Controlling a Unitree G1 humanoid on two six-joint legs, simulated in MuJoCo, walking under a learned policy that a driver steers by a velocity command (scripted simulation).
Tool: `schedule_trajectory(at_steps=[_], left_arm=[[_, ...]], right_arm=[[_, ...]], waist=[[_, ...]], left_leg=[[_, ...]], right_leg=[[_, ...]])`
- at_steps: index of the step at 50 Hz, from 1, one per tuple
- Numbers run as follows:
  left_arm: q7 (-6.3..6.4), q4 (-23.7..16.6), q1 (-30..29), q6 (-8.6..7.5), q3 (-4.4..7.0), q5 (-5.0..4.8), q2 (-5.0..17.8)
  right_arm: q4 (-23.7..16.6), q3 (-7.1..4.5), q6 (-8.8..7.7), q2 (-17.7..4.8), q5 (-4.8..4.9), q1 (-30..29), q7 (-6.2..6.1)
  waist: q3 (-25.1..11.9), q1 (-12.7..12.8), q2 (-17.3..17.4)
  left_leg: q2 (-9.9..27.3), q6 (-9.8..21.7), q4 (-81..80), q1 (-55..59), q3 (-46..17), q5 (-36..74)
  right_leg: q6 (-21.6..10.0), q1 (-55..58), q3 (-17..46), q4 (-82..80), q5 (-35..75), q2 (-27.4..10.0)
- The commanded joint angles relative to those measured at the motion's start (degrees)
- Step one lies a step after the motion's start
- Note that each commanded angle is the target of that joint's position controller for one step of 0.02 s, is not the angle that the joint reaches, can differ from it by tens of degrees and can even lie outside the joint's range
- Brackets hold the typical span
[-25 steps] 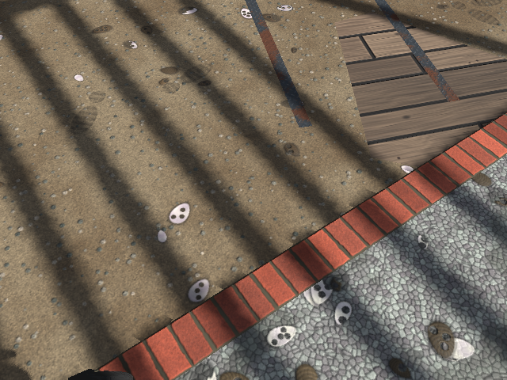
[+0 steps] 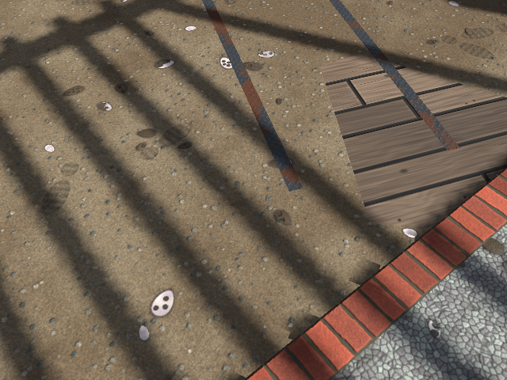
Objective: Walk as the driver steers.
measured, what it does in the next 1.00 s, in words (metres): walks ahead, turning left: left foot, then right foot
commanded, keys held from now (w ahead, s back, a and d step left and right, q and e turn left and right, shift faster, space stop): w+q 1.00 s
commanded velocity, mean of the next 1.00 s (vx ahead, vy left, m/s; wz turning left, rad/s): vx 0.50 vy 0.00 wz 0.49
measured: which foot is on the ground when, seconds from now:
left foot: up 0.00-0.12, down 0.14-0.68, up 0.70-1.00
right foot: down 0.00-0.16, up 0.18-0.64, down 0.66-1.00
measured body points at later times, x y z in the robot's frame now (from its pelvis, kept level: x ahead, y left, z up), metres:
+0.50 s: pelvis +0.27 +0.05 +0.01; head +0.30 +0.07 +0.46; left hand +0.40 +0.34 -0.09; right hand +0.34 -0.22 -0.11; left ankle +0.21 +0.09 -0.74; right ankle +0.48 -0.09 -0.68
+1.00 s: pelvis +0.53 +0.09 -0.01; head +0.57 +0.10 +0.44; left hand +0.36 +0.32 -0.13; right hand +0.84 -0.03 -0.10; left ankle +0.59 +0.27 -0.70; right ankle +0.49 -0.04 -0.74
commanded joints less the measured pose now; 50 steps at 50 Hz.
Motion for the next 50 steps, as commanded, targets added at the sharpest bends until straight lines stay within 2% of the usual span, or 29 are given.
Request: schedule_trajectory(at_steps=[1,4,6,7,8,9,10,12,13,16,19,23,26,27,29,31,32,33,34,35,36,37,38,40,42,43,45,47,50], left_arm=[[0.82,-0.31,4.53,-0.53,1.2,0.86,7.42],[1.79,0.07,1.8,-0.69,1.05,1.13,9.05],[2.24,0.38,1.14,-0.12,1.16,1.64,10.2],[2.36,-0.57,-0.91,-0.07,1.05,1.09,10.51],[1.86,-3.76,-0.31,-0.48,0.22,-0.36,7.44],[0.9,-4.76,1.04,-0.81,0.76,0.46,8.15],[0.58,-5.7,-3.26,-1.11,0.68,1.47,9.02],[0.26,-7.12,-7.06,-1.78,0.41,0.66,8.76],[0.35,-7.52,-6.74,-0.85,0.29,1.32,8.12],[0.17,-8.25,-6.01,2.0,-0.2,1.93,6.04],[0.09,-11.25,-13.56,2.38,-0.2,1.67,6.09],[-0.69,-13.28,-20.31,2.38,-0.25,1.48,5.81],[-1.11,-14.6,-24.21,2.18,-0.68,1.4,5.2],[-1.29,-13.83,-22.53,1.8,-0.17,1.39,6.59],[-1.44,-14.03,-23.35,0.77,0.14,1.7,8.07],[-1.38,-12.74,-18.24,0.07,0.6,1.82,8.9],[-1.2,-10.67,-11.59,-0.1,1.09,1.78,9.36],[-1.0,-8.26,-3.78,-0.72,1.63,2.11,9.88],[-0.2,-7.34,4.05,-1.45,2.61,2.73,13.08],[0.12,-8.6,1.31,-1.38,2.76,1.62,15.31],[0.17,-9.61,-1.7,-0.97,3.26,-0.3,14.9],[0.12,-10.46,-5.79,-1.4,2.15,-0.12,9.95],[-0.21,-10.66,-8.59,-1.51,1.51,0.41,8.05],[-0.49,-7.61,-5.7,-2.03,2.02,0.39,9.43],[-0.64,-6.52,-4.81,-2.76,2.35,0.87,9.7],[-0.69,-5.89,-4.09,-3.21,2.21,0.62,9.5],[-0.28,-5.04,-3.87,-4.11,1.93,0.0,7.84],[0.25,-3.86,-2.77,-4.07,1.82,0.07,7.21],[0.64,-2.76,-1.08,-3.83,1.41,0.52,6.14]], right_arm=[[-6.4,-0.5,-1.37,-3.84,0.41,-9.6,0.59],[-5.92,-0.89,-1.79,-4.68,0.47,-6.36,0.61],[-2.0,-1.96,-2.16,-6.66,0.52,6.48,-0.11],[0.36,-2.63,-2.71,-8.05,-0.12,16.41,-0.57],[0.95,-4.64,-2.39,-14.65,-1.02,22.74,-1.49],[0.92,-4.73,-1.76,-14.78,1.16,19.49,-0.94],[0.47,-4.65,-1.45,-13.12,2.55,15.33,-0.66],[-0.23,-3.48,-1.43,-8.78,1.63,10.3,-0.94],[0.17,-3.07,-1.74,-7.72,1.67,9.61,-1.14],[0.9,-3.17,-3.12,-8.7,2.03,11.25,-1.09],[1.46,-3.48,-3.25,-10.21,2.42,13.41,-1.48],[1.6,-3.78,-2.84,-10.89,2.62,17.84,-1.84],[1.4,-4.03,-2.05,-10.87,1.78,20.18,-2.01],[1.06,-4.16,-1.94,-11.12,0.93,20.66,-2.37],[-0.31,-4.38,-1.92,-11.66,0.49,19.68,-2.92],[-2.41,-4.46,-1.95,-11.79,0.41,15.19,-2.83],[-3.57,-4.42,-2.07,-12.04,0.51,11.39,-2.49],[-3.69,-4.53,-2.29,-12.03,1.3,9.78,-2.18],[-4.27,-3.7,-2.88,-8.09,2.0,10.65,-2.14],[-3.7,-2.57,-2.81,-1.98,1.13,21.47,-2.6],[-3.5,-2.81,-2.45,-6.95,0.3,23.31,-3.0],[-2.8,-3.63,-1.49,-10.27,-0.54,15.4,-2.82],[-3.52,-4.02,-0.87,-10.95,-0.73,11.29,-1.91],[-4.64,-3.47,0.81,-8.42,-0.98,9.22,-0.21],[-5.25,-3.22,1.83,-7.58,-0.85,7.4,0.76],[-5.83,-3.53,1.71,-8.07,-0.09,4.75,0.94],[-6.71,-3.32,1.02,-6.85,0.24,0.6,1.12],[-7.37,-2.87,0.58,-5.36,-0.22,-3.1,1.67],[-6.74,-2.09,0.46,-3.56,0.41,-6.75,2.59]], waist=[[3.68,1.93,-5.54],[1.58,-0.87,-6.43],[-5.54,-6.21,-7.68],[-10.65,-11.53,-6.56],[-17.29,-12.28,2.56],[-20.85,-7.93,8.23],[-13.25,-7.49,1.81],[-1.88,-4.43,-4.55],[-0.14,-2.55,-4.4],[-1.52,-1.29,-1.41],[0.41,-2.65,-0.43],[-0.84,-6.01,0.73],[-1.29,-7.84,1.67],[-3.1,-7.66,2.39],[-3.55,-7.29,0.89],[-3.41,-3.5,0.96],[-4.81,0.32,1.06],[-7.0,4.35,-0.92],[-10.94,7.33,-7.93],[-12.32,-1.83,-18.3],[-13.02,-2.89,-18.66],[-4.5,-2.0,-5.72],[-0.62,-2.34,-2.59],[2.41,-3.21,-6.35],[1.16,-2.73,-8.4],[1.61,-2.8,-8.49],[2.0,-2.66,-8.79],[1.27,-1.9,-7.58],[1.6,-1.01,-6.32]], left_leg=[[-2.55,2.41,-4.85,-2.85,1.25,-0.62],[-7.53,5.32,-8.77,6.77,3.62,-6.84],[-10.73,7.99,-11.04,18.88,4.25,-10.56],[-6.74,10.91,-14.24,33.18,-1.27,-7.85],[8.05,17.93,-14.59,49.7,-23.98,-11.66],[15.61,23.92,-21.28,56.73,-47.51,-6.72],[13.19,22.49,-22.43,51.12,-40.37,-10.05],[9.05,18.49,-26.28,34.74,-28.84,-3.27],[6.43,16.81,-26.96,29.8,-25.58,1.25],[2.6,15.83,-28.89,25.02,-20.74,6.13],[-0.15,14.53,-31.31,22.88,-18.91,4.72],[-1.67,11.94,-28.83,28.32,-19.59,7.2],[-1.7,11.69,-25.74,30.8,-20.67,12.16],[0.56,12.41,-22.99,34.86,-22.82,16.16],[1.98,13.06,-19.62,38.0,-24.62,18.09],[1.15,11.3,-14.93,33.72,-25.41,20.7],[-0.94,9.5,-9.5,28.31,-24.25,26.26],[-3.15,8.11,0.64,24.19,-23.05,26.09],[-7.31,6.18,17.9,16.88,-19.38,10.16],[-12.77,4.69,31.69,5.37,-13.38,-34.06],[-10.68,4.62,35.42,-3.39,-9.15,-32.94],[-6.83,4.15,34.33,-4.86,-9.84,-25.93],[-5.38,3.69,31.37,-3.03,-9.39,-22.23],[-3.08,2.51,25.98,0.96,-8.42,-21.2],[-3.66,2.73,25.06,1.24,-6.44,-12.93],[-3.81,2.56,21.27,-1.41,-5.89,-8.46],[-4.31,2.37,11.58,-1.71,-5.15,0.87],[-4.7,2.84,3.35,1.74,-3.85,12.81],[-4.69,4.58,-5.32,8.75,-2.1,26.98]], right_leg=[[-1.62,2.71,2.84,-0.34,34.75,-18.49],[0.35,3.67,-0.76,5.95,54.65,-18.9],[1.59,4.78,-2.85,22.46,65.93,-18.62],[2.29,-3.86,-4.72,36.19,56.61,-17.88],[4.81,-22.87,-8.81,59.39,29.5,-10.49],[5.56,-38.79,-2.52,71.63,-13.81,-1.54],[4.89,-44.11,3.45,72.46,-9.1,-6.43],[5.24,-42.01,2.38,64.35,-3.68,-10.84],[6.11,-39.56,2.21,60.4,-3.73,-12.04],[8.19,-36.54,0.25,53.62,-1.85,-12.82],[9.85,-38.41,-0.83,43.23,6.56,-13.23],[10.01,-39.73,-0.81,32.97,15.92,-11.86],[10.02,-38.35,-1.69,30.9,14.79,-9.85],[9.06,-39.23,0.73,34.73,17.36,-10.75],[8.22,-40.98,0.5,36.15,14.61,-10.25],[6.97,-31.72,1.65,31.44,7.08,-9.02],[5.82,-20.56,0.67,28.06,3.24,-7.04],[4.56,-10.06,-0.43,23.01,5.49,-6.51],[1.71,0.81,9.61,16.63,-0.82,-15.8],[-2.75,8.32,27.12,17.51,11.34,-31.07],[-8.27,6.09,43.87,9.51,3.6,-33.82],[-7.99,-2.28,36.28,7.65,0.98,-31.98],[-6.72,-8.09,28.18,7.52,6.6,-29.28],[-4.84,-14.15,17.02,5.11,15.08,-26.2],[-4.05,-13.19,9.54,4.22,19.0,-23.81],[-2.75,-11.38,5.66,3.9,19.42,-21.42],[-0.53,-11.18,0.27,3.21,13.86,-18.48],[0.02,-11.82,-2.58,4.3,8.18,-17.77],[1.48,-15.14,-6.01,8.25,1.46,-17.88]])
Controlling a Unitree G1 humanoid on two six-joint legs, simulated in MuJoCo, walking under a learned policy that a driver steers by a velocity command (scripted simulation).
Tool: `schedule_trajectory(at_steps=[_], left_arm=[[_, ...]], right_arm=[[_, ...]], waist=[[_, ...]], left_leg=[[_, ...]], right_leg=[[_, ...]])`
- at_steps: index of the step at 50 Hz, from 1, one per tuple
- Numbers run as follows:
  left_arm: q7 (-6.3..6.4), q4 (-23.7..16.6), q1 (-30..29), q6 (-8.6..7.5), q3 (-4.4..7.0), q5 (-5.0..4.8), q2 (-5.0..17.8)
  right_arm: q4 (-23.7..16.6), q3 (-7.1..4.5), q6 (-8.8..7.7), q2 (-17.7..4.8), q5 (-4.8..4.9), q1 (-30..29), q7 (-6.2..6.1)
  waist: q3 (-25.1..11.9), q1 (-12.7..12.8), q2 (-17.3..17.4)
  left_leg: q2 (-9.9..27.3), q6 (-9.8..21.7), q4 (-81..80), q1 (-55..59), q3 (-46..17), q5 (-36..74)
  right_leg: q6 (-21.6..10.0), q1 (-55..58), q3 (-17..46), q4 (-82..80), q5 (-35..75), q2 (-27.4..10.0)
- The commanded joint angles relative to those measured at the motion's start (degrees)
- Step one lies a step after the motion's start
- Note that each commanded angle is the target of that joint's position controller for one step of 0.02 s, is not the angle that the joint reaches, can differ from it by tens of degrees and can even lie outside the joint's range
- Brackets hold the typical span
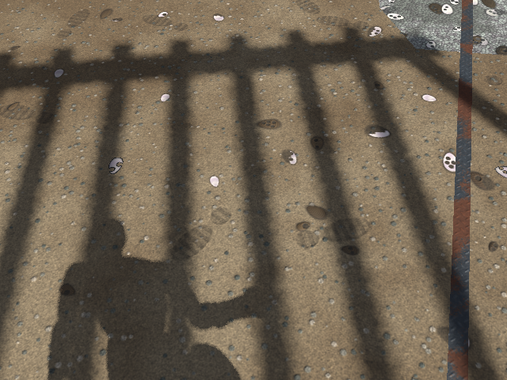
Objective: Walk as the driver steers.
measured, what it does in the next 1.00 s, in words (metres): goes down: left foot 0.12 m lower, then right foot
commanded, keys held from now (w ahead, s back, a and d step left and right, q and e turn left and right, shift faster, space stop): w+q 0.14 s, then e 0.86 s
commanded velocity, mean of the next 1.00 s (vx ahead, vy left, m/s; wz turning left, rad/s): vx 0.19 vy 0.00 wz -0.16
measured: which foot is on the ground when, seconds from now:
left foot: up 0.00-0.16, down 0.18-0.56, up 0.58-1.00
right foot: down 0.00-0.16, up 0.18-0.54, down 0.56-1.00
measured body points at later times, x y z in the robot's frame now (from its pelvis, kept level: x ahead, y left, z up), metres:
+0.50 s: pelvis +0.28 +0.02 -0.12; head +0.33 +0.02 +0.33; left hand +0.33 +0.27 -0.26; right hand +0.35 -0.22 -0.27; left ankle +0.23 +0.08 -0.85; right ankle +0.41 -0.08 -0.83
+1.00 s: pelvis +0.34 +0.02 -0.12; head +0.37 +0.01 +0.33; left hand +0.49 +0.27 -0.24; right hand +0.39 -0.27 -0.25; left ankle +0.37 +0.16 -0.82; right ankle +0.41 -0.06 -0.85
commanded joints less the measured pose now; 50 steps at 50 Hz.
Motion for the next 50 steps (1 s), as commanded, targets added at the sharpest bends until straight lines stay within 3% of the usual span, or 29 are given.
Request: schedule_trajectory(at_steps=[1,3,6,7,8,9,10,11,12,13,14,15,16,17,18,19,21,25,27,28,29,30,31,33,35,36,39,44,50], left_arm=[[0.23,-2.53,-0.62,-0.94,0.2,0.27,3.56],[0.41,-1.42,2.44,-0.49,0.04,0.95,3.93],[1.82,0.72,6.84,1.26,-0.04,1.81,4.68],[2.24,1.48,7.26,2.02,0.02,1.61,5.11],[2.49,2.72,8.55,2.92,-0.05,1.43,5.25],[2.37,3.26,7.92,3.6,-0.33,0.55,4.54],[1.54,3.75,8.57,3.65,-0.58,-0.67,2.27],[1.46,1.98,12.68,3.85,-1.26,-3.64,1.18],[2.18,0.98,7.84,3.64,-1.03,-4.99,4.32],[2.1,-1.04,2.95,2.8,-0.76,-3.83,5.73],[1.84,-0.18,1.23,2.91,-0.56,-2.28,5.78],[0.99,0.55,0.97,4.03,-0.26,-0.34,5.07],[0.51,1.84,1.16,5.31,-0.11,1.62,3.83],[0.09,2.75,3.05,5.98,-0.7,1.73,0.72],[-0.18,2.95,3.35,6.08,-1.26,1.22,-1.48],[-0.45,2.52,2.94,5.72,-1.34,0.38,-2.21],[-0.67,1.6,-0.02,4.88,-1.04,-0.46,-1.8],[-0.97,0.04,-4.47,4.85,-0.32,0.9,-1.06],[-1.23,0.09,-2.9,4.91,0.24,1.33,-0.56],[-1.17,0.73,0.01,4.56,0.98,1.58,1.22],[-0.71,-0.22,2.61,4.11,2.65,1.4,7.53],[-0.54,-0.3,2.73,5.01,3.16,-0.27,10.18],[-0.45,-1.26,-0.05,6.02,3.25,-1.66,9.28],[0.14,-3.2,-8.58,7.66,2.21,-0.6,5.04],[0.31,-4.33,-12.0,8.2,1.94,-0.35,3.74],[0.11,-4.21,-11.46,8.11,2.05,-0.29,4.12],[-0.21,-3.99,-10.6,7.74,2.8,-0.42,6.29],[-0.11,-4.54,-11.19,8.66,3.41,-0.12,7.4],[-0.49,-4.87,-13.03,9.05,3.83,0.13,7.72]], right_arm=[[-3.33,0.95,-0.88,0.91,0.06,-6.3,0.8],[-3.45,1.26,-0.96,0.6,-0.6,-10.38,0.79],[-2.1,1.98,-1.78,1.01,-2.16,-12.92,0.21],[-0.34,1.93,-2.15,0.78,-2.73,-9.45,-0.38],[3.38,1.53,-2.49,0.13,-3.23,-1.04,-1.2],[8.41,0.86,-3.02,-0.71,-3.48,11.1,-1.86],[11.7,-0.3,-3.5,-4.64,-3.36,17.01,-2.14],[10.85,-0.95,-3.91,-7.66,-0.76,23.48,-2.04],[9.35,-1.01,-3.46,-6.11,0.7,25.48,-2.34],[7.39,-0.79,-3.13,-6.04,0.53,18.17,-3.75],[7.12,-0.16,-2.93,-3.45,0.12,11.86,-5.09],[7.35,0.99,-3.45,-0.77,1.14,6.27,-5.86],[8.07,1.92,-4.17,1.07,1.38,5.54,-5.77],[8.69,2.09,-4.99,0.93,0.63,4.55,-5.64],[9.54,2.1,-5.65,0.87,0.55,4.01,-5.39],[10.1,1.87,-6.2,0.36,0.69,3.23,-4.91],[11.43,1.38,-6.47,0.14,1.21,4.38,-4.45],[13.02,0.6,-4.73,0.0,1.58,6.61,-5.46],[13.18,0.01,-3.71,-1.14,1.5,6.62,-5.96],[13.26,-0.27,-3.23,-1.7,1.14,7.84,-6.08],[11.9,-0.62,-2.68,-1.8,0.7,10.17,-5.89],[10.47,0.43,-1.23,2.15,0.97,13.74,-5.65],[11.19,1.0,-0.03,2.59,0.01,13.74,-5.63],[9.87,0.62,0.45,1.17,0.16,7.91,-5.7],[10.14,0.47,1.01,0.23,-0.77,8.64,-5.77],[10.29,0.54,1.34,0.52,-0.61,9.17,-5.73],[9.83,0.61,1.6,0.87,0.13,8.23,-5.81],[8.0,0.32,1.83,-0.21,0.62,4.31,-6.32],[7.28,0.56,0.51,-0.37,1.48,5.74,-6.64]], waist=[[1.9,-0.35,-5.68],[4.55,1.73,-4.74],[6.96,3.98,-2.64],[5.91,2.38,-1.35],[2.49,-0.45,-1.3],[-2.03,-6.1,0.36],[-6.12,-7.28,7.06],[-20.38,-7.72,10.25],[-26.36,-13.71,4.15],[-22.65,-11.28,-0.78],[-16.93,-8.12,-0.75],[-9.44,-3.53,-4.52],[-5.54,-2.31,-5.66],[-5.36,-0.73,-2.9],[-5.11,0.08,-0.77],[-5.43,0.58,1.66],[-6.49,-0.22,2.87],[-4.23,-1.19,1.21],[-3.31,0.29,-0.04],[-4.73,1.58,-3.05],[-8.0,2.42,-14.37],[-15.03,-0.27,-20.49],[-16.04,-0.89,-12.57],[-4.93,-2.5,-5.58],[-4.06,-3.72,-7.88],[-4.98,-3.7,-7.63],[-6.4,-3.03,-7.11],[-5.84,-1.25,-9.86],[-6.33,-1.73,-10.43]], left_leg=[[-0.71,1.26,-8.53,8.71,3.27,14.33],[-0.33,1.07,-12.05,6.47,4.17,13.28],[0.25,0.91,-19.78,2.61,5.04,6.78],[-0.33,1.53,-22.5,7.14,5.73,3.84],[-1.09,2.48,-23.42,16.77,5.63,1.31],[-0.28,3.89,-28.13,31.51,4.69,7.43],[6.73,6.67,-21.67,49.22,0.61,34.02],[22.66,12.79,2.01,76.57,-9.75,64.77],[27.19,16.31,-2.14,78.27,-14.77,63.12],[24.92,14.79,-10.86,70.26,-12.11,34.75],[23.15,14.57,-15.47,59.1,-12.32,20.73],[20.4,12.93,-21.05,44.6,-7.92,18.02],[16.71,11.23,-23.68,32.31,-3.69,21.76],[14.71,10.77,-24.34,26.36,-0.62,25.6],[12.38,9.49,-24.27,23.91,2.3,28.12],[10.6,8.17,-24.03,22.96,4.77,28.75],[9.62,6.87,-22.79,25.56,6.78,26.51],[11.16,5.32,-17.74,27.32,7.57,16.18],[11.05,3.84,-10.33,26.63,8.15,13.57],[8.66,1.72,-1.71,24.84,9.74,7.83],[1.32,-1.99,17.16,18.31,13.65,-16.34],[-7.92,-3.15,29.61,8.56,8.05,-54.65],[-4.16,-3.18,33.38,8.16,1.21,-52.85],[-1.23,-4.03,29.82,4.36,0.68,-44.1],[-0.85,-4.98,24.65,7.71,1.68,-39.13],[-1.34,-5.38,23.12,8.65,1.74,-38.28],[-1.47,-6.4,17.01,8.47,0.87,-37.39],[-2.05,-6.88,9.65,7.62,-0.59,-37.16],[-4.53,-4.86,0.29,14.08,-1.29,-39.06]], right_leg=[[-3.85,-8.92,4.72,-4.01,7.98,-11.0],[-4.09,-5.6,5.13,-0.17,7.74,-12.11],[-4.37,2.92,4.9,9.61,15.8,-13.15],[-4.35,3.26,4.0,15.52,22.61,-12.71],[-5.05,1.2,4.38,26.35,28.7,-11.71],[-4.66,-5.31,3.37,40.93,25.45,-8.97],[-3.38,-22.37,-1.19,63.53,-12.01,-1.96],[-2.37,-42.45,6.83,76.65,-27.11,-1.88],[-2.12,-48.68,13.95,78.4,-23.36,-1.07],[-2.13,-50.77,16.2,68.4,-10.57,-2.74],[-1.0,-48.32,14.17,61.51,-5.55,-4.9],[1.08,-41.63,13.51,49.4,-1.35,-6.39],[2.42,-30.34,11.8,42.02,1.68,-6.01],[2.93,-23.88,10.12,37.33,4.73,-5.15],[2.53,-20.66,9.41,31.92,7.96,-5.19],[1.67,-18.66,8.5,27.01,11.51,-4.63],[-0.01,-18.1,7.0,21.24,17.27,-3.82],[-2.63,-18.25,5.73,16.59,15.61,-2.78],[-4.6,-14.88,5.32,11.51,15.16,-1.33],[-6.4,-10.04,7.95,8.08,23.91,-1.6],[-11.58,-3.66,23.21,4.24,56.86,-12.75],[-21.23,3.18,38.81,1.64,71.78,-23.76],[-21.68,-0.01,38.18,-0.86,52.79,-22.54],[-17.21,-10.89,32.42,-5.74,26.98,-16.35],[-13.77,-15.07,27.94,-7.43,22.31,-11.74],[-13.08,-14.67,27.33,-7.31,22.81,-10.78],[-11.8,-12.25,28.35,-7.67,18.69,-9.85],[-10.67,-11.43,34.27,-10.09,1.86,-9.4],[-9.83,-12.56,39.53,-10.32,2.05,-8.52]])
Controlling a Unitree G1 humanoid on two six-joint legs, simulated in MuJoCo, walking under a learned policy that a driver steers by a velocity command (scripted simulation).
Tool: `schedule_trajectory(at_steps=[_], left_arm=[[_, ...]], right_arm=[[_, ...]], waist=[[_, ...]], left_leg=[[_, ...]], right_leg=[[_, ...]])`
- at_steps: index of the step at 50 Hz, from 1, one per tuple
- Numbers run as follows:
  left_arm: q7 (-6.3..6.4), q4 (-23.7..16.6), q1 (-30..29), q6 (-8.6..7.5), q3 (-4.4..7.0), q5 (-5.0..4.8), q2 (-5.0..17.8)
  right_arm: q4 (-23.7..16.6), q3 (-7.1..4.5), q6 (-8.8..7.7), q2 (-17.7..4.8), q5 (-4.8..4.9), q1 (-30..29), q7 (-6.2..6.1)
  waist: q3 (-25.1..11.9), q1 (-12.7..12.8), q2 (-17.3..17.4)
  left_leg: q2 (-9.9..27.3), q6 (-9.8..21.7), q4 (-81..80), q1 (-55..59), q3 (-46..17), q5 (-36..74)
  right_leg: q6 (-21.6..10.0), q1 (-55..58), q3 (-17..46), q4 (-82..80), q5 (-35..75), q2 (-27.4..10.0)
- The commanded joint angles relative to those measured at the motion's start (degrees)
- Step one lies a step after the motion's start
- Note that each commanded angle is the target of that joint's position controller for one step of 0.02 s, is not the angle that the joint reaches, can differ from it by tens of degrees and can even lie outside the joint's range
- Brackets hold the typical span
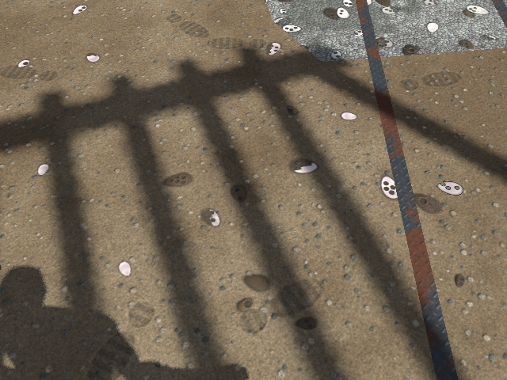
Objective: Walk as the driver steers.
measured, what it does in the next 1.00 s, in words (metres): steps on the spot: left foot, then right foot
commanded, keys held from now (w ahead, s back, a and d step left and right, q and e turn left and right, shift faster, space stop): e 0.32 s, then no key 0.28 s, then q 0.10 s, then w+q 0.30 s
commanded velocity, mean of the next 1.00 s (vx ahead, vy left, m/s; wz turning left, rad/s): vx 0.07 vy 0.00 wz -0.19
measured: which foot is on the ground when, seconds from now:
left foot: up 0.00-0.08, down 0.10-0.54, up 0.56-1.00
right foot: down 0.00-0.10, up 0.12-0.52, down 0.54-1.00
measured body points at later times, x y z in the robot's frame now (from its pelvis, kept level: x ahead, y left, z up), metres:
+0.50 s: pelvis -0.01 +0.02 +0.00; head +0.03 +0.02 +0.45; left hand +0.19 +0.24 -0.12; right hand -0.02 -0.26 -0.12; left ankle +0.00 +0.13 -0.74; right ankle -0.05 -0.08 -0.72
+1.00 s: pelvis +0.02 +0.02 +0.01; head +0.04 +0.03 +0.46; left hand +0.10 +0.30 -0.13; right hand +0.06 -0.26 -0.12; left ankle +0.06 +0.13 -0.70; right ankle -0.05 -0.07 -0.74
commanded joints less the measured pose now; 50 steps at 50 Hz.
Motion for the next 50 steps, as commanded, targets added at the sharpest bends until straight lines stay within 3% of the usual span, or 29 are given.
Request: schedule_trajectory(at_steps=[1,3,4,5,6,7,8,9,11,14,17,24,26,27,28,29,30,31,32,33,35,36,38,40,42,44,50], left_arm=[[-0.14,-2.83,-0.44,-0.25,2.23,0.03,9.0],[-0.3,-3.02,-2.47,0.1,2.31,-0.33,8.75],[-0.23,-3.36,-3.49,0.12,2.18,-0.86,8.17],[-0.02,-3.58,-1.31,-0.04,1.57,-1.61,5.38],[0.28,-4.18,-1.0,-0.55,1.69,-1.89,4.84],[0.34,-3.41,-2.16,-0.91,2.46,0.55,9.28],[-0.14,-2.42,-0.55,-0.87,2.63,0.65,8.78],[-0.55,-1.4,1.54,-0.47,2.44,0.76,7.79],[-1.59,-0.3,3.66,0.53,2.14,0.71,7.37],[-2.11,-2.01,-1.15,1.03,1.21,0.15,6.28],[-2.42,-3.3,-3.94,1.24,0.46,-0.24,5.59],[-1.23,-3.19,-3.39,0.84,-0.92,-1.23,4.56],[-0.57,-1.9,-0.48,-0.21,-1.35,-0.54,4.22],[-0.1,-1.53,0.99,-1.16,-0.94,0.58,7.23],[0.21,-2.83,-0.76,-1.82,-0.52,0.37,12.41],[0.79,-1.11,1.33,-2.21,-1.04,-0.7,9.68],[0.97,-0.89,-1.24,-2.43,-1.98,-0.57,7.01],[1.36,-0.73,-4.58,-2.45,-3.21,-0.33,3.9],[1.88,-0.45,-6.26,-2.45,-3.85,-0.07,2.88],[2.36,0.16,-6.25,-2.6,-4.0,-0.09,3.21],[2.57,1.26,-5.32,-2.69,-3.64,-0.36,5.27],[2.52,1.87,-3.81,-2.58,-3.16,-0.46,6.59],[2.32,3.14,0.22,-2.03,-1.73,-0.26,9.39],[2.34,3.58,1.2,-2.12,-1.42,0.02,8.71],[2.42,3.8,1.69,-3.19,-1.13,0.13,7.78],[2.36,3.93,2.12,-4.48,-0.85,0.23,7.38],[0.96,3.08,1.62,-6.2,0.35,0.54,9.41]], right_arm=[[-2.93,-0.72,-1.35,-4.37,0.65,3.07,-0.37],[-1.89,-0.71,-1.76,-4.33,0.98,7.99,-0.74],[-1.4,-0.96,-2.08,-5.22,0.64,10.57,-1.16],[-2.18,-2.06,-2.29,-10.11,-0.17,9.81,-1.79],[-5.02,-2.81,-2.27,-14.94,-1.07,3.9,-1.86],[-5.29,-2.34,-2.19,-12.36,-1.69,1.3,-1.51],[-6.02,-1.26,-2.42,-8.38,-1.29,-1.14,-1.32],[-6.35,-0.79,-2.54,-6.76,-0.99,-2.76,-1.1],[-7.33,-0.61,-2.55,-6.56,-0.93,-2.4,-0.8],[-5.58,-1.0,-2.5,-7.52,-1.0,4.71,-0.31],[-4.36,-1.66,-2.5,-9.1,-1.03,8.25,-0.03],[-3.09,-2.15,-2.14,-10.63,-0.96,5.97,1.77],[-2.33,-2.09,-1.7,-10.33,-0.42,5.08,1.77],[-2.26,-1.48,-1.7,-7.92,-0.4,6.89,1.89],[-4.48,0.21,-1.73,-1.87,-0.56,8.47,2.32],[-3.17,-0.26,-0.46,-4.48,-0.14,5.28,1.25],[-2.88,-0.56,0.15,-5.59,0.19,4.87,1.09],[-1.51,-0.44,0.27,-5.16,0.21,5.32,1.27],[-0.12,-0.48,0.31,-5.26,0.07,6.46,1.51],[1.26,-0.54,0.41,-5.43,-0.39,7.96,1.74],[2.49,-0.56,0.44,-5.3,-0.38,8.6,1.86],[2.58,-0.55,0.41,-5.29,-0.4,8.37,1.91],[1.57,-1.18,0.23,-6.75,-1.0,5.06,2.44],[0.19,-1.67,0.02,-6.93,-1.24,2.16,3.39],[-0.1,-1.64,-0.63,-5.61,-1.4,1.5,3.96],[-0.3,-1.54,-1.27,-4.45,-1.48,1.28,4.43],[-3.09,-1.37,-1.43,-4.37,-0.87,-1.24,6.53]], waist=[[-5.6,-1.01,-6.85],[-5.21,-3.53,-7.18],[-4.61,-4.95,-6.11],[-4.44,-3.16,3.21],[-3.13,-2.21,14.44],[-0.84,-1.28,6.5],[-0.9,0.68,4.29],[-0.66,1.89,4.46],[-1.08,1.34,8.49],[-1.24,-2.58,8.28],[-2.43,-4.69,9.49],[-3.64,-3.67,12.11],[-3.81,-0.77,9.07],[-6.76,-1.0,2.23],[-7.47,-3.39,-11.91],[-8.09,0.47,-8.6],[-4.74,-1.42,-7.02],[-2.59,-2.64,-6.17],[-1.51,-3.64,-7.14],[-1.48,-3.79,-8.02],[-2.24,-3.4,-6.52],[-3.15,-2.6,-6.36],[-0.5,0.25,-6.93],[4.02,0.7,-7.21],[5.07,0.31,-5.52],[3.77,-0.13,-4.23],[2.9,-1.15,-6.15]], left_leg=[[-2.16,1.58,-6.35,3.12,0.51,-1.24],[-3.39,3.35,-17.45,11.31,1.5,2.0],[-1.93,4.2,-26.13,17.16,0.93,4.89],[8.66,6.41,-34.02,20.75,-10.34,-2.08],[23.21,12.11,-38.58,17.44,-27.04,-4.57],[24.14,14.68,-36.14,9.85,-22.47,3.82],[20.04,13.59,-33.7,7.48,-16.6,11.51],[16.37,11.85,-32.02,7.93,-10.63,16.81],[13.48,11.24,-29.55,12.04,-4.32,26.24],[14.36,12.46,-26.84,20.88,-2.07,37.06],[16.08,13.16,-24.8,25.51,-1.25,42.74],[16.7,12.63,-20.74,18.98,0.33,45.03],[15.29,8.97,-16.7,14.46,1.91,39.01],[12.68,5.52,-11.0,8.31,4.6,28.34],[5.14,1.6,-3.53,-2.29,10.08,-3.95],[4.82,1.56,0.83,2.25,4.71,-11.42],[4.76,1.53,2.93,1.39,3.41,-10.05],[5.29,1.45,1.34,2.08,2.35,-6.79],[5.15,1.16,-0.74,3.32,2.49,-3.82],[4.39,0.77,-1.22,5.14,2.87,-1.65],[2.55,0.42,-0.49,6.06,2.93,-0.98],[2.25,0.45,0.22,5.38,3.46,-1.14],[2.35,1.09,5.17,-2.09,4.06,-1.64],[3.48,1.5,7.09,-9.17,3.04,-0.75],[4.38,1.77,6.76,-12.07,3.11,0.84],[4.97,2.21,5.17,-11.82,3.7,2.13],[5.24,5.21,-4.94,-2.01,7.34,3.41]], right_leg=[[-6.35,5.64,22.09,-11.09,-16.45,-14.68],[-3.67,1.99,21.7,-10.61,-16.96,-12.57],[-0.67,-2.09,19.5,-9.02,-20.22,-9.7],[2.89,-7.71,13.12,1.2,-25.8,-4.14],[4.36,-15.45,-1.59,17.95,-26.4,4.89],[4.9,-12.72,-1.62,28.07,-24.54,-1.42],[4.67,-9.34,-1.49,33.15,-21.5,-1.61],[4.9,-9.2,-1.93,37.64,-18.85,-1.7],[5.88,-11.79,-4.02,43.08,-18.04,-2.22],[7.75,-15.43,-6.27,37.95,-18.93,-4.14],[8.27,-13.87,-7.37,31.2,-20.64,-5.19],[4.05,3.51,-11.88,11.45,-20.28,-4.45],[2.52,13.39,-10.9,-5.87,-5.71,-5.47],[1.36,22.9,-1.67,-9.96,-0.07,-12.84],[-4.38,27.61,15.32,-7.98,26.52,-28.99],[-10.86,20.56,11.93,-5.28,29.84,-29.82],[-10.78,19.06,8.69,-6.01,26.11,-26.53],[-8.28,16.98,4.83,-7.58,20.75,-23.53],[-5.91,16.43,1.97,-8.28,19.5,-21.03],[-5.02,16.09,-0.68,-7.87,22.6,-19.63],[-4.88,16.76,-3.29,-6.17,25.23,-19.31],[-5.27,17.42,-2.87,-7.45,16.63,-19.74],[-6.97,18.9,2.05,-12.99,-12.19,-21.94],[-7.59,19.18,5.54,-17.75,-26.77,-23.99],[-7.77,20.58,4.87,-18.92,-26.84,-24.7],[-7.83,21.47,2.68,-18.76,-24.32,-25.03],[-6.09,14.25,-5.0,-17.47,-24.46,-25.32]])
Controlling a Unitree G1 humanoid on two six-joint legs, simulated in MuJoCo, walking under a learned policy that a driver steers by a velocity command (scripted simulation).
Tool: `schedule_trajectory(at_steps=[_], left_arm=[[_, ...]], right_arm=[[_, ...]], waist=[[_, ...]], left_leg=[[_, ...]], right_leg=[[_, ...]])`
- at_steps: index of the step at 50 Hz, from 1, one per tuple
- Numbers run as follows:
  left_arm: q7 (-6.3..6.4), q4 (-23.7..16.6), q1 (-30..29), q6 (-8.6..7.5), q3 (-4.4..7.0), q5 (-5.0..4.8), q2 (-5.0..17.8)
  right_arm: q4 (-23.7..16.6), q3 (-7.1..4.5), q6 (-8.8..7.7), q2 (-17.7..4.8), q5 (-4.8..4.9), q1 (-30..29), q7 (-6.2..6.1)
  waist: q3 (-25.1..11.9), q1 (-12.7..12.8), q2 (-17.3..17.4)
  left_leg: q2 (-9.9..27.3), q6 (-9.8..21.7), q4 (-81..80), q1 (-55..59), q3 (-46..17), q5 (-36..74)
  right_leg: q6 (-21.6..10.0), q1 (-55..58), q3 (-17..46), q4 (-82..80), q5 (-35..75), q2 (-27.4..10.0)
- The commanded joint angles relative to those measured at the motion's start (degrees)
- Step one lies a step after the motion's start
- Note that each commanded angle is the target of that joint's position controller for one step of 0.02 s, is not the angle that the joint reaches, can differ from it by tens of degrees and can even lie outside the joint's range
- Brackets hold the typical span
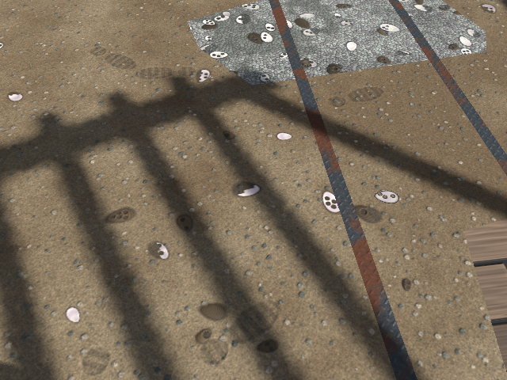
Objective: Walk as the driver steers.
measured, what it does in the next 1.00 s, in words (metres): walks ahead: left foot, then right foot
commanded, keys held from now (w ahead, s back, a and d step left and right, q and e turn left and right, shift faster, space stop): w+q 0.48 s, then w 0.08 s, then w+e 0.28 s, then e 0.16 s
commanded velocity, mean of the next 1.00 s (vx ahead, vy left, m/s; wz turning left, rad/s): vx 0.44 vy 0.00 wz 0.23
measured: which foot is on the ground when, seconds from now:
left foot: up 0.00-0.08, down 0.10-0.60, up 0.62-1.00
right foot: down 0.00-0.10, up 0.12-0.58, down 0.60-1.00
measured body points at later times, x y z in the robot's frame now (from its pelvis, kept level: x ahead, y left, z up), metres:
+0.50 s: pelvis +0.22 +0.09 -0.01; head +0.25 +0.12 +0.44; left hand +0.35 +0.38 -0.12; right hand +0.24 -0.18 -0.13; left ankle +0.05 +0.11 -0.74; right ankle +0.42 +0.01 -0.70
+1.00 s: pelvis +0.49 +0.17 +0.00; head +0.53 +0.18 +0.44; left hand +0.38 +0.41 -0.14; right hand +0.75 +0.01 -0.10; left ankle +0.60 +0.33 -0.71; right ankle +0.45 +0.07 -0.74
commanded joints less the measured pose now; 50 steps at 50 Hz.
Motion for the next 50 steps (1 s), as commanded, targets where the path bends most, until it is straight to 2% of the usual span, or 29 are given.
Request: schedule_trajectory(at_steps=[1,3,4,5,6,7,8,9,10,12,14,19,24,26,27,29,30,31,32,33,34,35,37,39,41,42,44,47,50], left_arm=[[-0.69,-4.05,-3.47,-1.4,2.12,0.16,8.77],[-1.02,-4.47,-4.65,-1.21,2.54,-0.11,9.66],[-1.12,-4.64,-4.37,-1.06,2.34,0.03,9.06],[-1.45,-5.14,-3.8,-0.91,1.34,0.79,6.12],[-2.33,-10.26,-8.04,-1.2,-0.3,0.99,0.75],[-2.52,-10.07,-9.49,-1.32,0.33,1.95,4.49],[-3.09,-9.76,-9.53,-1.85,0.68,0.82,6.12],[-3.36,-8.43,-7.73,-2.4,0.68,-0.01,6.63],[-3.29,-7.41,-6.59,-2.4,0.66,0.49,6.46],[-3.3,-6.51,-5.23,-1.15,0.43,1.67,5.98],[-3.21,-7.21,-6.75,-0.04,0.18,1.3,5.04],[-3.16,-11.68,-17.72,0.37,-0.55,0.79,3.61],[-3.46,-15.84,-26.3,-0.46,-1.8,-0.09,2.48],[-3.31,-16.36,-24.99,-0.93,-1.97,-0.34,3.06],[-3.02,-15.53,-21.4,-1.18,-1.74,-0.37,3.76],[-1.89,-11.16,-7.0,-1.74,-0.43,-0.59,6.75],[-1.07,-8.73,2.47,-2.26,0.2,-0.38,8.03],[-0.16,-7.82,11.32,-2.47,1.15,0.78,12.4],[-0.65,-6.54,9.58,-1.95,2.32,1.3,16.05],[-1.54,-7.34,3.77,-1.56,1.61,-0.9,10.65],[-1.9,-8.33,-1.88,-1.73,0.76,-1.39,6.61],[-2.17,-7.97,-3.04,-1.97,0.22,-0.9,4.46],[-1.93,-5.71,-1.1,-2.5,-0.59,-0.95,2.77],[-1.85,-4.01,1.85,-3.14,-0.23,-1.27,3.99],[-1.6,-3.39,3.52,-3.09,0.28,-1.46,5.6],[-1.46,-3.24,4.26,-2.9,0.46,-1.46,6.13],[-1.42,-2.94,5.57,-2.6,0.6,-1.43,6.28],[-1.54,-2.79,7.81,-1.84,0.96,-1.45,6.75],[-0.99,-3.36,8.39,-0.51,1.23,-1.19,6.65]], right_arm=[[-5.44,-0.52,-0.97,-3.79,0.42,-4.8,0.98],[-4.46,-0.55,-1.42,-3.57,0.14,-0.11,0.8],[-2.7,-1.09,-1.88,-4.65,-0.25,4.86,0.4],[0.07,-2.45,-2.66,-8.04,-0.67,13.34,-0.42],[-0.75,-3.67,-3.48,-15.37,-0.38,17.66,-1.23],[-0.98,-2.97,-3.35,-13.9,0.33,15.06,-1.5],[-2.12,-2.42,-3.27,-11.98,0.44,11.11,-1.73],[-2.96,-1.93,-3.5,-9.8,0.58,8.12,-1.89],[-3.69,-1.65,-3.92,-9.02,0.96,6.34,-2.2],[-3.49,-1.1,-4.95,-7.81,1.47,6.62,-2.54],[-2.5,-1.21,-5.57,-7.98,2.0,9.29,-2.68],[-0.8,-0.93,-5.32,-7.28,1.57,15.05,-3.36],[0.16,-0.86,-5.25,-7.64,1.05,17.78,-4.06],[0.34,-0.8,-5.5,-7.85,1.03,16.55,-4.47],[0.17,-0.7,-5.75,-8.04,1.06,14.66,-4.57],[0.49,-0.91,-6.26,-9.46,0.57,13.33,-4.28],[0.49,-0.87,-6.51,-9.24,0.54,12.21,-4.07],[-0.91,0.08,-6.85,-5.11,0.33,14.3,-3.82],[-0.09,0.4,-6.44,-1.45,2.37,23.92,-3.36],[0.34,0.28,-6.28,-6.02,-0.07,19.35,-3.69],[-1.12,0.19,-6.43,-6.42,-0.42,12.47,-3.3],[-2.36,0.47,-6.67,-5.95,-0.69,8.31,-3.05],[-3.89,0.81,-6.03,-4.82,-1.42,6.26,-2.39],[-4.92,1.45,-5.49,-3.19,-1.57,5.53,-1.95],[-6.22,2.04,-5.03,-2.54,-1.57,2.33,-1.75],[-7.52,2.35,-4.91,-2.35,-1.4,-0.92,-1.72],[-9.67,3.02,-4.85,-1.68,-0.88,-6.86,-1.95],[-10.72,3.44,-4.9,-1.76,0.27,-9.86,-2.7],[-11.23,3.26,-5.12,-3.08,0.63,-10.34,-3.55]], waist=[[3.79,-0.29,-6.48],[3.32,-3.07,-4.57],[1.54,-5.0,-1.71],[-2.06,-8.22,8.91],[-3.19,-9.2,24.21],[-0.07,-7.49,13.24],[3.18,-5.08,7.97],[4.4,-2.9,4.35],[3.92,-1.64,3.47],[1.42,-0.65,4.95],[0.41,-0.49,3.84],[3.17,-3.47,4.21],[4.23,-5.97,5.31],[3.92,-4.71,5.78],[2.83,-2.67,5.87],[-4.56,2.99,5.82],[-8.6,7.7,4.6],[-16.51,8.63,-3.37],[-19.43,2.28,-18.43],[-12.06,1.51,-7.2],[-4.44,0.51,-2.45],[-1.72,0.23,0.55],[-0.65,-1.75,-1.66],[-1.4,-2.49,-2.77],[-0.48,-2.34,-2.46],[0.82,-1.77,-2.61],[2.92,-0.55,-2.69],[-0.57,1.07,-3.94],[-2.35,1.6,-5.45]], left_leg=[[0.26,2.02,-5.12,0.5,1.73,0.5],[-1.92,3.09,-10.82,9.31,4.71,3.23],[-4.35,3.83,-12.88,17.06,5.2,1.44],[-0.72,5.81,-19.89,26.06,-4.02,-6.47],[16.94,13.17,-34.86,32.88,-41.04,-26.05],[18.45,15.26,-38.32,29.31,-46.16,-26.2],[16.58,14.25,-35.76,25.6,-39.05,-19.64],[13.11,12.21,-34.6,22.72,-31.77,-8.67],[10.18,10.61,-34.27,21.85,-26.84,0.99],[7.17,9.61,-33.24,21.88,-21.07,18.24],[5.97,10.02,-32.01,22.82,-18.67,27.62],[4.56,9.74,-31.82,23.06,-18.96,31.9],[4.36,9.12,-29.48,24.5,-20.6,40.15],[5.27,8.03,-29.58,24.88,-20.69,44.24],[4.98,6.68,-27.96,23.7,-19.66,49.37],[3.66,4.81,-14.66,25.38,-17.48,63.85],[1.7,4.02,-2.55,20.56,-15.27,58.17],[-2.44,3.45,14.9,12.66,-11.98,35.69],[-13.35,1.14,32.53,-4.79,-9.33,-9.84],[-8.59,2.71,34.54,-9.63,-11.51,-5.55],[-5.27,2.59,32.04,-10.58,-9.92,0.56],[-3.54,2.36,29.32,-9.84,-8.57,3.01],[-1.31,0.86,24.72,-7.7,-7.28,3.69],[-0.61,-0.94,20.45,-7.48,-5.86,3.03],[0.24,-2.76,14.84,-8.45,-4.11,3.43],[0.62,-3.63,11.05,-9.32,-3.29,5.0],[-0.15,-4.96,3.18,-7.91,-1.7,9.71],[-3.36,-5.0,-3.43,-2.73,-0.67,16.58],[-5.15,-4.16,-8.38,0.47,-2.27,15.99]], right_leg=[[-8.78,-6.4,10.64,-9.04,-13.58,-16.91],[-7.49,-11.13,6.57,-3.06,-13.04,-15.95],[-6.4,-15.32,3.2,5.05,-9.23,-13.95],[-4.06,-20.85,-3.37,24.57,-3.74,-9.18],[-0.63,-40.64,-3.48,44.63,-18.98,1.18],[-1.15,-45.33,7.69,50.63,-17.36,0.04],[-1.78,-45.23,9.44,50.66,-10.58,-3.06],[-1.54,-42.03,9.47,47.88,-4.55,-4.88],[-0.96,-39.13,9.43,44.96,-1.36,-5.65],[0.94,-35.66,8.36,43.48,1.82,-5.14],[2.45,-36.62,7.61,42.55,3.14,-4.22],[4.26,-41.89,6.14,34.18,8.6,-2.77],[2.86,-38.07,5.12,21.23,12.59,0.3],[0.68,-32.31,5.08,16.52,13.63,0.84],[-0.69,-25.55,4.9,14.13,12.94,1.86],[-3.13,-10.26,3.81,12.72,8.87,4.98],[-4.81,1.11,6.25,10.66,10.0,1.56],[-7.56,12.69,22.45,11.48,0.81,-11.81],[-17.26,20.97,53.17,2.16,1.05,-23.49],[-16.57,13.6,54.36,-1.42,-7.23,-20.18],[-15.68,5.37,43.56,-1.69,-5.35,-17.73],[-14.72,0.44,37.27,-2.31,2.57,-14.65],[-13.13,-4.26,30.08,-3.2,14.29,-10.29],[-13.88,-5.13,27.44,-3.79,21.03,-9.27],[-14.49,-7.58,25.6,-5.38,20.04,-8.55],[-14.48,-8.9,25.04,-6.45,18.58,-8.11],[-12.86,-11.26,22.64,-5.57,27.65,-6.49],[-8.92,-9.59,19.86,0.32,42.42,-4.32],[-6.46,-6.54,22.61,5.95,41.66,-3.81]])
Velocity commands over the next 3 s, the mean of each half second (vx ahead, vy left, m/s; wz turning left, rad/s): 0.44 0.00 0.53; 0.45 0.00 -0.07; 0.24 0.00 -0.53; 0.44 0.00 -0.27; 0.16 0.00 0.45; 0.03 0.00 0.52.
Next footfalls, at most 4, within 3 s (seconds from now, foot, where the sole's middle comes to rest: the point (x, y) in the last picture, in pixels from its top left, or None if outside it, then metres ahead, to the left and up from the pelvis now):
0.10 left None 0.09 0.12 -0.78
0.60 right None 0.49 0.09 -0.78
1.08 left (144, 324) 0.66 0.32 -0.78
1.56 right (225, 335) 0.63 0.10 -0.78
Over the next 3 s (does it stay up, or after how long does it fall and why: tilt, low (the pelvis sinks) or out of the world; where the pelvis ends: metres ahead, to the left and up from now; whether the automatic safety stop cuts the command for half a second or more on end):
stays up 0.98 0.09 0.00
